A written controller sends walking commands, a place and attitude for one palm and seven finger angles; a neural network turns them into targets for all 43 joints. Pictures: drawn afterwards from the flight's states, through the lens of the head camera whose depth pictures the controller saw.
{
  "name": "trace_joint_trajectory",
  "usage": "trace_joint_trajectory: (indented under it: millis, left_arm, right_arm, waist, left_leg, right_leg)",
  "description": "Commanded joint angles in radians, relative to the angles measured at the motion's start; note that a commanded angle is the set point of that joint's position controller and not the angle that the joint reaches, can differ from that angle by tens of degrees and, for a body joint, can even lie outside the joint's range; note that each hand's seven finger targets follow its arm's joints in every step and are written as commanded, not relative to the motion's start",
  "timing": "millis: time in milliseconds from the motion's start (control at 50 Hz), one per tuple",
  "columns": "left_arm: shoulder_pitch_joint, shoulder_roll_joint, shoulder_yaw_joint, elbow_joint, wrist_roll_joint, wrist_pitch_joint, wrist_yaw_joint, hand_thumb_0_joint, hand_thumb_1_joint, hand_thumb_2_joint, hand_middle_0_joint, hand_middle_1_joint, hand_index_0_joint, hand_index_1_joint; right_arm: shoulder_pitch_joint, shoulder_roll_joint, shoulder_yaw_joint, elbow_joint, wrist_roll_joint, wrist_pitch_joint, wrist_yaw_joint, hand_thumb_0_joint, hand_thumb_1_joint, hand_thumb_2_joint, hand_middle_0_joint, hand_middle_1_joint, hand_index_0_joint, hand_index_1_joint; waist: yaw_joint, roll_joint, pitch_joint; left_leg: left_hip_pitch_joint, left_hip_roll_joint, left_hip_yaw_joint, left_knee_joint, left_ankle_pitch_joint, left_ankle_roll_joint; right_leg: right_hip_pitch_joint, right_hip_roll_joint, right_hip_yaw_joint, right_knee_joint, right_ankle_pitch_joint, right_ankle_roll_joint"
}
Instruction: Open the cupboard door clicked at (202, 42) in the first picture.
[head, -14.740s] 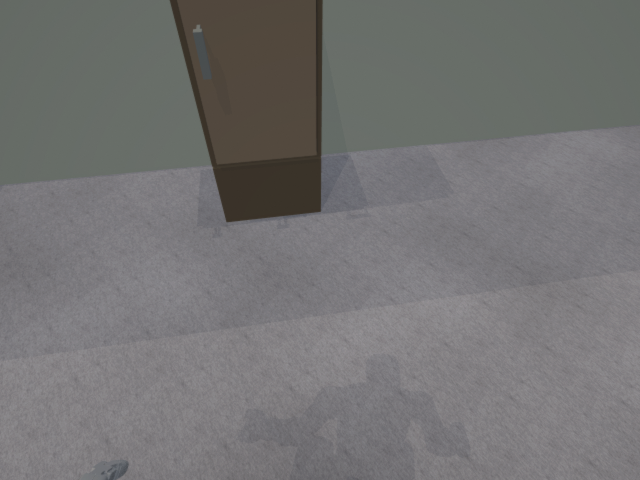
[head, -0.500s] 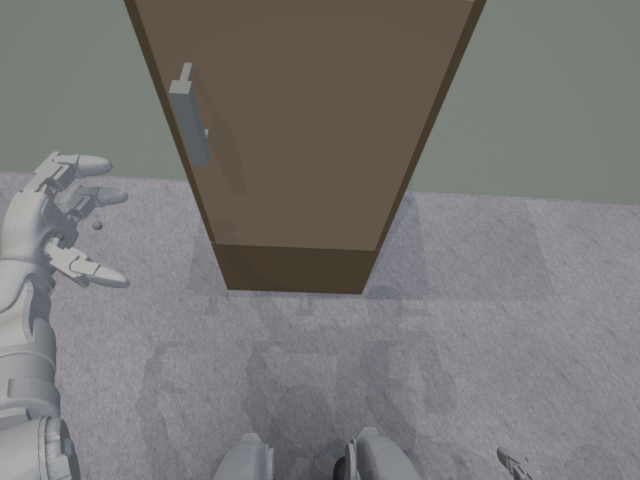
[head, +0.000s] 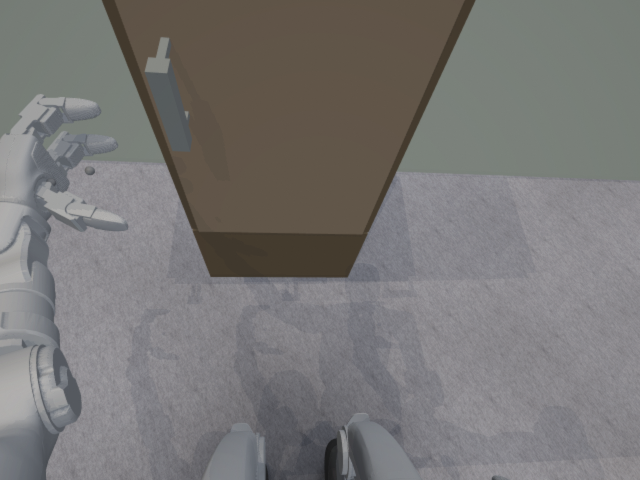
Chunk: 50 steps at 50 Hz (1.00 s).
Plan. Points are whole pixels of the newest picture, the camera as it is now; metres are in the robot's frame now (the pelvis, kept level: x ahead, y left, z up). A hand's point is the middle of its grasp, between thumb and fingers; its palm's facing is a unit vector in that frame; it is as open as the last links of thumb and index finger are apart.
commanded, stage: move the hooked fingers beside the handle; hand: left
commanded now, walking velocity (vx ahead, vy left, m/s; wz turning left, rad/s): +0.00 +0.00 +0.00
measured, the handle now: (173, 97) +0.58 +0.18 +0.06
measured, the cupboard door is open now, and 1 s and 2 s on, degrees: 0 0 0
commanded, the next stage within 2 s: slide the fingers in behind the handle in 1.20 s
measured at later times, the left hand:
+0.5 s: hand (108, 124) +0.53 +0.25 +0.06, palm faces +0.00 -1.00 -0.01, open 14.0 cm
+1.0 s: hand (99, 135) +0.52 +0.26 +0.06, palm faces -0.01 -1.00 +0.00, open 14.0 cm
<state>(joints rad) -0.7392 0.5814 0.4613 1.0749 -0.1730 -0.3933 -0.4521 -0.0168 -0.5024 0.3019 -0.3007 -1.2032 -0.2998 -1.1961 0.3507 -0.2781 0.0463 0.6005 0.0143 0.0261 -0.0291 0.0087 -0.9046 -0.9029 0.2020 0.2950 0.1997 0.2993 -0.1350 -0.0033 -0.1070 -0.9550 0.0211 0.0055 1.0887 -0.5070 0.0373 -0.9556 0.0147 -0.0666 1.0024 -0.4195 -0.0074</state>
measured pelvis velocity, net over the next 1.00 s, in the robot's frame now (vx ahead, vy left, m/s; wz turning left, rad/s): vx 0.00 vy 0.01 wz -0.02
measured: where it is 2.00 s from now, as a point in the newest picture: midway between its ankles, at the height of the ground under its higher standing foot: outside the picture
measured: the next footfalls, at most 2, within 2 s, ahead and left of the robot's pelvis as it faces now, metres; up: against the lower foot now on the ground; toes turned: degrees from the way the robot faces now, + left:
none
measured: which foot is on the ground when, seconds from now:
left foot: down 0.00-1.00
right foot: down 0.00-1.00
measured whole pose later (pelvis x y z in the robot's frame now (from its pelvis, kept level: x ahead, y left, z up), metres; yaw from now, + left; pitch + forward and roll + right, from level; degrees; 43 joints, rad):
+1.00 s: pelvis +0.00 +0.01 -0.01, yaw -1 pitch +25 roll -5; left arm -0.92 0.69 0.48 1.18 -0.12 -0.37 -0.42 -0.02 -0.50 0.30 -0.30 -1.20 -0.30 -1.20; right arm 0.38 -0.28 0.07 0.58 -0.01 0.10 0.00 0.00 -0.90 -0.90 0.20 0.29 0.20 0.30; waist -0.19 0.01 -0.10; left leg -1.05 0.03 -0.01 1.13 -0.53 0.05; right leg -1.03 0.03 -0.08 1.01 -0.42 0.00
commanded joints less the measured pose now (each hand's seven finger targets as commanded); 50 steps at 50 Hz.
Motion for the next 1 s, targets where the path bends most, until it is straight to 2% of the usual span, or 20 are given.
trace_joint_trajectory:
  millis: [0,60,140,200,220,280,340,380,500,520,620,660,680,780,800,820,860,920,960,980]
  left_arm:
    - [-0.423,0.287,0.029,-0.186,-0.004,-0.068,0.012,0.000,-0.500,0.300,-0.300,-1.200,-0.300,-1.200]
    - [-0.450,0.321,0.042,-0.124,0.007,-0.057,0.020,0.000,-0.500,0.300,-0.300,-1.200,-0.300,-1.200]
    - [-0.542,0.305,0.010,-0.138,0.021,-0.066,0.034,0.000,-0.500,0.300,-0.300,-1.200,-0.300,-1.200]
    - [-0.561,0.377,0.061,-0.090,0.030,-0.061,0.044,0.000,-0.500,0.300,-0.300,-1.200,-0.300,-1.200]
    - [-0.550,0.372,0.051,-0.060,0.037,-0.052,0.043,0.000,-0.500,0.300,-0.300,-1.200,-0.300,-1.200]
    - [-0.594,0.425,0.066,-0.053,0.058,-0.045,0.042,0.000,-0.500,0.300,-0.300,-1.200,-0.300,-1.200]
    - [-0.647,0.435,0.062,-0.041,0.060,-0.043,0.044,0.000,-0.500,0.300,-0.300,-1.200,-0.300,-1.200]
    - [-0.669,0.466,0.075,-0.049,0.067,-0.044,0.041,0.000,-0.500,0.300,-0.300,-1.200,-0.300,-1.200]
    - [-0.601,0.426,0.061,-0.046,0.062,-0.019,0.023,0.000,-0.500,0.300,-0.300,-1.200,-0.300,-1.200]
    - [-0.577,0.447,0.085,-0.039,0.056,-0.013,0.025,0.000,-0.500,0.300,-0.300,-1.200,-0.300,-1.200]
    - [-0.616,0.451,0.083,-0.122,0.061,-0.032,0.037,0.000,-0.500,0.300,-0.300,-1.200,-0.300,-1.200]
    - [-0.621,0.479,0.108,-0.148,0.056,-0.046,0.040,0.000,-0.500,0.300,-0.300,-1.200,-0.300,-1.200]
    - [-0.600,0.448,0.089,-0.126,0.055,-0.043,0.036,0.000,-0.500,0.300,-0.300,-1.200,-0.300,-1.200]
    - [-0.529,0.454,0.094,-0.092,0.056,-0.025,0.022,0.000,-0.500,0.300,-0.300,-1.200,-0.300,-1.200]
    - [-0.537,0.406,0.057,-0.079,0.051,-0.021,0.017,0.000,-0.500,0.300,-0.300,-1.200,-0.300,-1.200]
    - [-0.536,0.420,0.066,-0.077,0.052,-0.020,0.018,0.000,-0.500,0.300,-0.300,-1.200,-0.300,-1.200]
    - [-0.576,0.391,0.046,-0.130,0.042,-0.037,0.014,0.000,-0.500,0.300,-0.300,-1.200,-0.300,-1.200]
    - [-0.584,0.339,0.019,-0.102,0.031,-0.038,0.022,0.000,-0.500,0.300,-0.300,-1.200,-0.300,-1.200]
    - [-0.597,0.358,0.025,-0.075,0.039,-0.037,0.027,0.000,-0.500,0.300,-0.300,-1.200,-0.300,-1.200]
    - [-0.615,0.331,0.002,-0.081,0.044,-0.035,0.030,0.000,-0.500,0.300,-0.300,-1.200,-0.300,-1.200]
  right_arm:
    - [0.154,-0.188,-0.076,-0.050,-0.007,-0.011,-0.014,0.000,-0.900,-0.900,0.200,0.300,0.200,0.300]
    - [0.168,-0.196,-0.069,-0.048,-0.007,0.003,-0.014,0.000,-0.900,-0.900,0.200,0.300,0.200,0.300]
    - [0.181,-0.197,-0.066,-0.046,-0.015,0.009,-0.012,0.000,-0.900,-0.900,0.200,0.300,0.200,0.300]
    - [0.197,-0.206,-0.062,-0.041,-0.019,0.016,-0.011,0.000,-0.900,-0.900,0.200,0.300,0.200,0.300]
    - [0.197,-0.205,-0.060,-0.045,-0.017,0.019,-0.010,0.000,-0.900,-0.900,0.200,0.300,0.200,0.300]
    - [0.213,-0.210,-0.053,-0.049,-0.022,0.028,-0.010,0.000,-0.900,-0.900,0.200,0.300,0.200,0.300]
    - [0.225,-0.211,-0.048,-0.048,-0.024,0.032,-0.010,0.000,-0.900,-0.900,0.200,0.300,0.200,0.300]
    - [0.234,-0.216,-0.047,-0.049,-0.026,0.036,-0.008,0.000,-0.900,-0.900,0.200,0.300,0.200,0.300]
    - [0.252,-0.215,-0.051,-0.051,-0.028,0.055,0.003,0.000,-0.900,-0.900,0.200,0.300,0.200,0.300]
    - [0.254,-0.217,-0.052,-0.054,-0.028,0.056,0.003,0.000,-0.900,-0.900,0.200,0.300,0.200,0.300]
    - [0.253,-0.209,-0.054,-0.053,-0.028,0.062,0.008,0.000,-0.900,-0.900,0.200,0.300,0.200,0.300]
    - [0.257,-0.213,-0.058,-0.049,-0.030,0.062,0.007,0.000,-0.900,-0.900,0.200,0.300,0.200,0.300]
    - [0.254,-0.208,-0.057,-0.048,-0.028,0.062,0.009,0.000,-0.900,-0.900,0.200,0.300,0.200,0.300]
    - [0.249,-0.209,-0.056,-0.054,-0.025,0.066,0.008,0.000,-0.900,-0.900,0.200,0.300,0.200,0.300]
    - [0.242,-0.204,-0.054,-0.056,-0.022,0.066,0.010,0.000,-0.900,-0.900,0.200,0.300,0.200,0.300]
    - [0.242,-0.208,-0.055,-0.054,-0.022,0.068,0.008,0.000,-0.900,-0.900,0.200,0.300,0.200,0.300]
    - [0.241,-0.205,-0.058,-0.050,-0.023,0.069,0.008,0.000,-0.900,-0.900,0.200,0.300,0.200,0.300]
    - [0.230,-0.203,-0.059,-0.043,-0.023,0.065,0.009,0.000,-0.900,-0.900,0.200,0.300,0.200,0.300]
    - [0.235,-0.209,-0.057,-0.039,-0.023,0.067,0.005,0.000,-0.900,-0.900,0.200,0.300,0.200,0.300]
    - [0.233,-0.206,-0.058,-0.040,-0.023,0.066,0.005,0.000,-0.900,-0.900,0.200,0.300,0.200,0.300]
  waist:
    - [-0.007,0.187,-0.471]
    - [-0.022,0.150,-0.437]
    - [-0.041,0.212,-0.454]
    - [-0.046,0.163,-0.484]
    - [-0.051,0.159,-0.476]
    - [-0.056,0.189,-0.487]
    - [-0.079,0.189,-0.468]
    - [-0.076,0.222,-0.527]
    - [-0.065,0.244,-0.538]
    - [-0.064,0.198,-0.530]
    - [-0.061,0.256,-0.550]
    - [-0.060,0.251,-0.574]
    - [-0.061,0.250,-0.565]
    - [-0.048,0.232,-0.520]
    - [-0.063,0.227,-0.491]
    - [-0.060,0.218,-0.476]
    - [-0.060,0.278,-0.509]
    - [-0.075,0.244,-0.481]
    - [-0.081,0.209,-0.463]
    - [-0.085,0.228,-0.468]
  left_leg:
    - [0.366,0.013,-0.074,-0.123,0.480,-0.021]
    - [0.316,0.014,-0.076,-0.121,0.458,-0.017]
    - [0.358,0.018,-0.093,-0.115,0.469,-0.024]
    - [0.304,0.014,-0.088,-0.098,0.441,-0.015]
    - [0.273,0.011,-0.077,-0.093,0.421,-0.009]
    - [0.268,0.014,-0.080,-0.083,0.441,-0.009]
    - [0.255,0.017,-0.085,-0.073,0.440,-0.005]
    - [0.268,0.017,-0.087,-0.063,0.459,-0.008]
    - [0.317,0.025,-0.092,-0.065,0.512,-0.014]
    - [0.283,0.024,-0.086,-0.063,0.499,-0.007]
    - [0.322,0.024,-0.084,-0.066,0.518,-0.011]
    - [0.349,0.028,-0.090,-0.064,0.556,-0.014]
    - [0.340,0.024,-0.086,-0.063,0.543,-0.012]
    - [0.322,0.025,-0.081,-0.073,0.556,-0.012]
    - [0.312,0.023,-0.076,-0.073,0.531,-0.009]
    - [0.309,0.025,-0.081,-0.077,0.525,-0.011]
    - [0.392,0.030,-0.093,-0.074,0.589,-0.022]
    - [0.370,0.028,-0.096,-0.073,0.542,-0.022]
    - [0.352,0.030,-0.101,-0.073,0.532,-0.021]
    - [0.359,0.028,-0.103,-0.073,0.529,-0.022]
  right_leg:
    - [0.169,0.026,0.031,-0.082,0.267,-0.016]
    - [0.165,0.029,0.029,-0.079,0.264,-0.014]
    - [0.108,0.030,0.022,-0.072,0.235,-0.020]
    - [0.147,0.031,0.032,-0.069,0.247,-0.012]
    - [0.157,0.031,0.037,-0.071,0.251,-0.010]
    - [0.149,0.032,0.036,-0.061,0.265,-0.011]
    - [0.128,0.036,0.034,-0.058,0.266,-0.012]
    - [0.134,0.036,0.037,-0.050,0.277,-0.011]
    - [0.106,0.041,0.024,-0.053,0.287,-0.012]
    - [0.138,0.042,0.027,-0.056,0.300,-0.010]
    - [0.134,0.045,0.029,-0.057,0.310,-0.011]
    - [0.143,0.047,0.028,-0.056,0.329,-0.012]
    - [0.142,0.047,0.030,-0.059,0.325,-0.011]
    - [0.160,0.048,0.026,-0.063,0.339,-0.013]
    - [0.144,0.048,0.027,-0.069,0.329,-0.011]
    - [0.136,0.048,0.022,-0.069,0.315,-0.012]
    - [0.094,0.048,0.017,-0.067,0.314,-0.015]
    - [0.076,0.048,0.014,-0.070,0.284,-0.013]
    - [0.070,0.047,0.013,-0.065,0.278,-0.014]
    - [0.058,0.045,0.011,-0.062,0.269,-0.014]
